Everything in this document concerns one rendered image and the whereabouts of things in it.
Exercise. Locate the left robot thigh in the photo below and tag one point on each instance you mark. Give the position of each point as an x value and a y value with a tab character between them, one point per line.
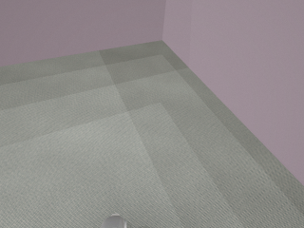
114	222

